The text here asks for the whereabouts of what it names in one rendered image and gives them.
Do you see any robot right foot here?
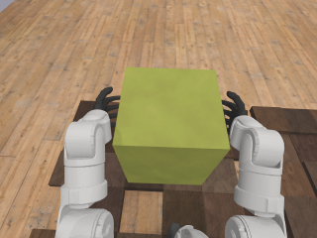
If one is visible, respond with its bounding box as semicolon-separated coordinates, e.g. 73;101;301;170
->
167;222;181;238

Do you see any robot right shin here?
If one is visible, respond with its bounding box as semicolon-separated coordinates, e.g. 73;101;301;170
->
174;225;194;238

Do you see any robot right hand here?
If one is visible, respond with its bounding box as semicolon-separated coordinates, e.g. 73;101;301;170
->
221;91;248;135

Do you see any robot left forearm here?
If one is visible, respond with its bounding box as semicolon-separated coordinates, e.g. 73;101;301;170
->
54;109;112;238

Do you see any carton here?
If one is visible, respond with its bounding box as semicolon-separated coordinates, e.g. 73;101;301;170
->
112;66;231;185

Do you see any robot right upper arm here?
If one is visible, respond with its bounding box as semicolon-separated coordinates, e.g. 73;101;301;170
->
225;214;285;238

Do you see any robot left upper arm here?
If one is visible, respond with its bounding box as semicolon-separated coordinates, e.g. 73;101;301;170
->
55;208;114;238

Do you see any robot left hand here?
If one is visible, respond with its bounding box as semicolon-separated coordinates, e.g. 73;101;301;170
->
93;86;121;128

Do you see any robot right forearm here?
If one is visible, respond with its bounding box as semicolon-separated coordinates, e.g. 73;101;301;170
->
229;115;287;238

